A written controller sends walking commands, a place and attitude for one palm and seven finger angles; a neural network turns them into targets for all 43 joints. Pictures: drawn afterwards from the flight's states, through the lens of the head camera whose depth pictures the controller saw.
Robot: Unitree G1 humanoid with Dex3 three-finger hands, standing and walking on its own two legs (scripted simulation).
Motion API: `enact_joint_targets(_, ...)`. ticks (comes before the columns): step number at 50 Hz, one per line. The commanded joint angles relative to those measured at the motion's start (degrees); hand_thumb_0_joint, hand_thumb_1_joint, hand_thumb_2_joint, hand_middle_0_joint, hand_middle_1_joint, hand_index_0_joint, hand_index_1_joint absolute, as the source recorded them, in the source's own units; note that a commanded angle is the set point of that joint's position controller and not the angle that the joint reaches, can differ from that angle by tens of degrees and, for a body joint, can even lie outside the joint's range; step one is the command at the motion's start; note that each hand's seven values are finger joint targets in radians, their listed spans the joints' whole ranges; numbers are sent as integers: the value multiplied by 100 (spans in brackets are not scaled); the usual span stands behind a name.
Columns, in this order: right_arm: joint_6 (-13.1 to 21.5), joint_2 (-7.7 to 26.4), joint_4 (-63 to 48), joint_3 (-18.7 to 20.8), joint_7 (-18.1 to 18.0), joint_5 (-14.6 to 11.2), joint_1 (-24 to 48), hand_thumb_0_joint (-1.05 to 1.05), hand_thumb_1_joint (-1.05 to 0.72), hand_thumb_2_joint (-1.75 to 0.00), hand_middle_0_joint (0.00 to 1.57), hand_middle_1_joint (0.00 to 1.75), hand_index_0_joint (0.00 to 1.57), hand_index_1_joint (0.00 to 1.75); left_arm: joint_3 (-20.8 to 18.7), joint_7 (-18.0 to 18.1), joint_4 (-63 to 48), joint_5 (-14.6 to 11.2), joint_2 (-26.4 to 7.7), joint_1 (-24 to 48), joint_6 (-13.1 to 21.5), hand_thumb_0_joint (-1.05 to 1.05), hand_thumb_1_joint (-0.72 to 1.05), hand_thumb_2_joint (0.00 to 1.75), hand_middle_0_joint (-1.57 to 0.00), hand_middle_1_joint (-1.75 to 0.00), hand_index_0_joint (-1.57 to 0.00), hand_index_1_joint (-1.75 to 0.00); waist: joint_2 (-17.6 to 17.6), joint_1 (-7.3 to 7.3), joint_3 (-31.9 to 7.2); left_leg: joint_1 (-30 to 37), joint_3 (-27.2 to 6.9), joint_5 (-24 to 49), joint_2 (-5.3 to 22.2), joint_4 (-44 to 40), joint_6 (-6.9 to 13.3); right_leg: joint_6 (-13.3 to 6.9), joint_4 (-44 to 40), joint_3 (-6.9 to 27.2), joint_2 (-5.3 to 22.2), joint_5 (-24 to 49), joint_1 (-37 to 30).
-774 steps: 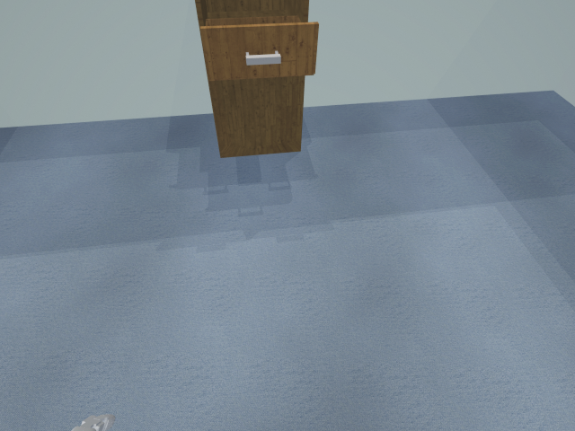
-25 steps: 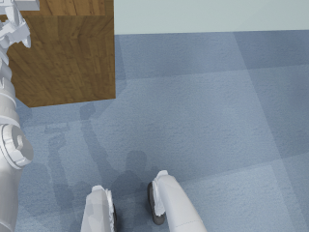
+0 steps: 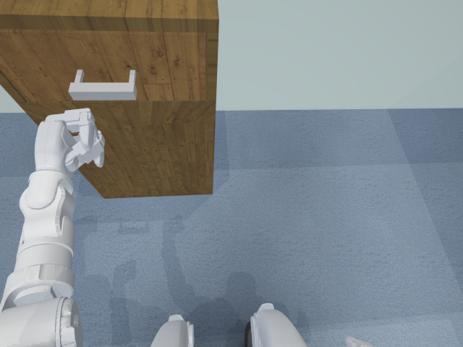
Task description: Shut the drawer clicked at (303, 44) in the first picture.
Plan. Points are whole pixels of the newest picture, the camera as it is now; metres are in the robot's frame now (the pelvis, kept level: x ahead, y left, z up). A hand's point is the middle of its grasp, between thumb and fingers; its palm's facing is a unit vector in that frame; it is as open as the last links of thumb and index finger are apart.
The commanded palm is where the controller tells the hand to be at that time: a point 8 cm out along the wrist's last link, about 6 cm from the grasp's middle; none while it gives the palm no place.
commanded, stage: draw the hand back to the body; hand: left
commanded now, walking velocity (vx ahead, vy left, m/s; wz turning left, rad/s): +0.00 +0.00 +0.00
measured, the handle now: (105, 83) +0.61 +0.23 +0.00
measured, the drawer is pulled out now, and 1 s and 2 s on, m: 0.00 0.00 0.00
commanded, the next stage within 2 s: step back with the hand held close in 1.10 s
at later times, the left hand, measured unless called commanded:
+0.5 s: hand (21, 209) +0.29 +0.23 +0.14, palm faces +0.28 -0.92 -0.27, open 3.3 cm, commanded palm +0.25 +0.27 +0.17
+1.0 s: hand out of the picture +0.18 +0.24 +0.24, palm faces +0.45 -0.80 -0.41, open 3.3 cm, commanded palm +0.13 +0.27 +0.25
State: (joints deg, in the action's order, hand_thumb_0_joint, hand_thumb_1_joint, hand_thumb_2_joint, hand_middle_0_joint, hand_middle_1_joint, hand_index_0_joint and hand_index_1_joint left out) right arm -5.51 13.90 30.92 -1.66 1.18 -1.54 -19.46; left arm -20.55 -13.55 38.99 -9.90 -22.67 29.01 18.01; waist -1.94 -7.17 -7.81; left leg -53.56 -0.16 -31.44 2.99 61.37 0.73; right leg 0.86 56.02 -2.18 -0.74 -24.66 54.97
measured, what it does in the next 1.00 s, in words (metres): rises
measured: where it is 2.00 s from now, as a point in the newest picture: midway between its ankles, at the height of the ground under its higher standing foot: outside the picture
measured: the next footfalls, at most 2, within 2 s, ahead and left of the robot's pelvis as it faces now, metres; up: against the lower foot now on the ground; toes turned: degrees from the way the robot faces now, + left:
none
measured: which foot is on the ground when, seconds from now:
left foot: down 0.00-1.00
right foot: down 0.00-1.00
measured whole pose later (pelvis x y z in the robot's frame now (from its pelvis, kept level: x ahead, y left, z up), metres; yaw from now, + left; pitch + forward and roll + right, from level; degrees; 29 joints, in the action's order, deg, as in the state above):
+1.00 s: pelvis +0.01 -0.01 +0.07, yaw +3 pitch -4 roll -1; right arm 6.5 12.7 34.4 -1.7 -4.3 -0.5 -12.7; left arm -17.3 5.5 -27.5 -3.9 -19.3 -30.8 5.3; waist -4.7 4.0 -0.6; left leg -4.2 0.1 -18.5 1.2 26.6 -0.1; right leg 0.2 25.1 -2.5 0.4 -14.6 6.6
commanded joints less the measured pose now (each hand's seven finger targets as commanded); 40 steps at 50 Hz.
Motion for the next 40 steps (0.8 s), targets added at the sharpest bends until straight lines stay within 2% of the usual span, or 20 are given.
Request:
enact_joint_targets(1,257,938,-418,379,-147,-43,-595,0,-90,-90,20,30,20,30,97,85,-1692,-300,-946,1226,378,0,90,90,-140,-160,-140,-160,-458,45,-2376,1947,-7,3502,-178,-954,50,-148,-658,-72,-200,2866,-2392)
enact_joint_targets(2,282,931,-383,373,-158,-52,-530,0,-90,-90,20,30,20,30,222,62,-1670,-292,-831,1217,381,0,90,90,-140,-160,-140,-160,-436,24,-2137,2015,-18,3382,-179,-1039,37,-147,-726,-85,-194,2747,-2329)
enact_joint_targets(4,319,944,-416,383,-185,-71,-419,0,-90,-90,20,30,20,30,306,-23,-1649,-314,-755,916,345,0,90,90,-140,-160,-140,-160,-393,82,-1972,2113,-23,3180,-186,-1192,21,-165,-838,-102,-178,2554,-2409)
enact_joint_targets(6,373,928,-512,381,-205,-109,-275,0,-90,-90,20,30,20,30,420,-107,-2003,-382,-683,777,332,0,90,90,-140,-160,-140,-160,-686,155,-1911,2434,-47,3260,-200,-1324,10,-207,-936,-109,-160,2491,-2473)
enact_joint_targets(10,495,882,-719,335,-252,-154,79,0,-90,-90,20,30,20,30,243,-177,-2450,-562,-758,-69,173,0,90,90,-140,-160,-140,-160,-253,356,-1728,2442,-56,3045,-220,-1631,24,-201,-1123,-139,-129,2512,-3009)
enact_joint_targets(11,531,877,-789,313,-270,-150,155,0,-90,-90,20,30,20,30,173,-195,-2627,-612,-826,-176,133,0,90,90,-140,-160,-140,-160,-356,425,-1698,2459,-40,2977,-242,-1683,31,-221,-1141,-124,-120,2522,-3122)
enact_joint_targets(12,413,778,-906,391,-356,-145,612,0,-90,-90,20,30,20,30,288,539,-3065,187,-1327,-256,-173,0,90,90,-140,-160,-140,-160,-346,701,-1743,2781,19,2968,-302,-1999,18,-289,-1446,97,32,2215,-3390)
enact_joint_targets(13,419,692,-1012,375,-418,-121,638,0,-90,-90,20,30,20,30,385,934,-3392,244,-955,-543,-366,0,90,90,-140,-160,-140,-160,-303,590,-1542,2910,8,2828,-270,-2168,-7,-281,-1583,48,34,2123,-3398)
enact_joint_targets(14,422,672,-1008,345,-467,-135,738,0,-90,-90,20,30,20,30,601,1191,-3481,332,-689,-942,-557,0,90,90,-140,-160,-140,-160,-371,613,-1295,2970,32,2722,-245,-2300,-8,-277,-1695,44,47,2037,-3470)
enact_joint_targets(16,445,673,-1001,313,-553,-115,876,0,-90,-90,20,30,20,30,564,1558,-3902,419,-752,-1209,-779,0,90,90,-140,-160,-140,-160,-38,610,-1144,3089,27,2611,-227,-2500,36,-269,-1913,32,49,2069,-3790)
enact_joint_targets(19,530,634,-973,245,-649,-100,1086,0,-90,-90,20,30,20,30,617,1839,-4433,517,-677,-1533,-980,0,90,90,-140,-160,-140,-160,-64,649,-860,3452,54,2611,-219,-2822,48,-243,-2192,21,89,2115,-4079)
enact_joint_targets(22,678,595,-872,182,-708,-78,1217,0,-90,-90,20,30,20,30,717,1943,-4806,563,-557,-1724,-1095,0,90,90,-140,-160,-140,-160,-171,681,-497,3817,40,2628,-218,-3132,60,-247,-2499,13,82,2088,-4232)
enact_joint_targets(25,823,552,-812,129,-706,-31,1286,0,-90,-90,20,30,20,30,761,1976,-5155,587,-410,-2235,-1174,0,90,90,-140,-160,-140,-160,-177,761,-274,4108,17,2802,-210,-3402,43,-244,-2725,-30,85,2168,-4476)
enact_joint_targets(26,871,575,-785,134,-703,-21,1313,0,-90,-90,20,30,20,30,675,1973,-5312,570,-501,-2427,-1176,0,90,90,-140,-160,-140,-160,-23,798,-251,4143,6,2814,-200,-3466,52,-249,-2821,-27,72,2176,-4605)
enact_joint_targets(28,936,523,-753,112,-692,-1,1364,0,-90,-90,20,30,20,30,680,1964,-5589,576,-385,-2816,-1203,0,90,90,-140,-160,-140,-160,-139,831,-136,4309,48,2979,-200,-3590,48,-232,-2930,-32,91,2313,-4756)
enact_joint_targets(31,1050,520,-694,113,-654,55,1405,0,-90,-90,20,30,20,30,433,1954,-6015,577,-530,-3408,-1207,0,90,90,-140,-160,-140,-160,-120,912,9,4427,70,3166,-213,-3713,47,-231,-3109,-32,75,2495,-4950)
enact_joint_targets(35,1162,455,-690,120,-595,96,1434,0,-90,-90,20,30,20,30,295,1953,-6749,583,-495,-3947,-1174,0,90,90,-140,-160,-140,-160,-186,950,53,4598,79,3374,-197,-3824,29,-211,-3204,-29,96,2639,-5131)
enact_joint_targets(37,1223,450,-673,120,-579,118,1462,0,-90,-90,20,30,20,30,187,1944,-6956,566,-527,-4266,-1163,0,90,90,-140,-160,-140,-160,-98,967,244,4560,69,3237,-200,-3878,28,-200,-3285,-41,74,2537,-5130)
enact_joint_targets(39,1306,432,-670,133,-564,140,1444,0,-90,-90,20,30,20,30,68,1965,-7342,581,-579,-4548,-1120,0,90,90,-140,-160,-140,-160,-251,1007,140,4645,91,3381,-216,-3849,34,-198,-3289,-26,89,2678,-5211)
enact_joint_targets(40,1342,415,-654,139,-554,147,1435,0,-90,-90,20,30,20,30,9,1975,-7423,584,-573,-4763,-1105,0,90,90,-140,-160,-140,-160,-147,1019,153,4636,81,3429,-208,-3855,28,-190,-3282,-42,82,2712,-5233)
